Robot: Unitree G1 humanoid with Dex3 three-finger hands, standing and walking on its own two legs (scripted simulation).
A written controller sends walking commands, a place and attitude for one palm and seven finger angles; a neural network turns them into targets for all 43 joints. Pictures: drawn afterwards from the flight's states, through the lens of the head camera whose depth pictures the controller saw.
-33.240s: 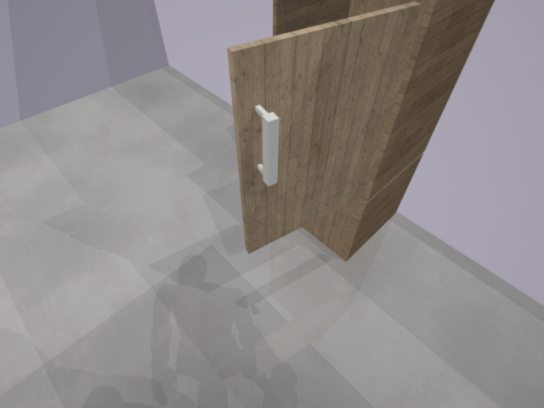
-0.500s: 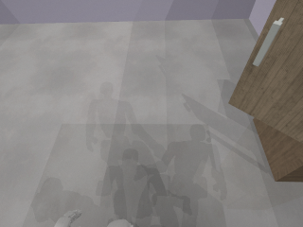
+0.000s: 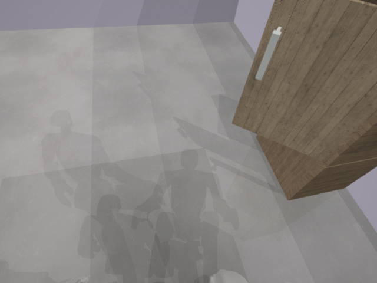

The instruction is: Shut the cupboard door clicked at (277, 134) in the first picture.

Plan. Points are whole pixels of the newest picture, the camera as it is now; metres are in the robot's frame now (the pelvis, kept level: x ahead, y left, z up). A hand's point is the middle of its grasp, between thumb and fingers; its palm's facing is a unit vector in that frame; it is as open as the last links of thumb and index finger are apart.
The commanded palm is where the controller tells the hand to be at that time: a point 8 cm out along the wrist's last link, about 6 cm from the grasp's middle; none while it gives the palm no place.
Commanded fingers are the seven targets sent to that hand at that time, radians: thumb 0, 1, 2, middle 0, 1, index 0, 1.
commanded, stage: turn to face it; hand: left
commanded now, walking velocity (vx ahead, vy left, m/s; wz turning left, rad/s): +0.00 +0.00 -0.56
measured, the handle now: (268, 54) +0.79 -0.20 +0.05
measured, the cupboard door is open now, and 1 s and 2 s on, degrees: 50 50 50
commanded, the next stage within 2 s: take the last steps up to it in 0.52 s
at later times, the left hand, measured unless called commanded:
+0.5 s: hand (128, 280) +0.14 +0.15 -0.17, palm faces -0.23 -0.95 -0.20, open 7.4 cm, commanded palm none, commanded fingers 0.00 0.90 0.90 -0.20 -0.30 -0.20 -0.30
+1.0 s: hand (152, 265) +0.17 +0.10 -0.16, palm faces -0.32 -0.92 -0.21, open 7.4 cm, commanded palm none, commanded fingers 0.00 0.90 0.90 -0.20 -0.30 -0.20 -0.30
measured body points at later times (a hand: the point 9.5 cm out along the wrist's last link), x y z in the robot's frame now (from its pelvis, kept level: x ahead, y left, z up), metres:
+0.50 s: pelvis +0.02 -0.02 -0.01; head +0.06 -0.02 +0.44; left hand +0.15 +0.20 -0.16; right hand +0.02 -0.29 -0.14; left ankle +0.05 +0.09 -0.73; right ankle -0.02 -0.15 -0.74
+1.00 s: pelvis +0.05 -0.06 +0.00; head +0.06 -0.08 +0.45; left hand +0.19 +0.14 -0.15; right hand -0.07 -0.29 -0.16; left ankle +0.07 +0.07 -0.70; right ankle -0.02 -0.14 -0.74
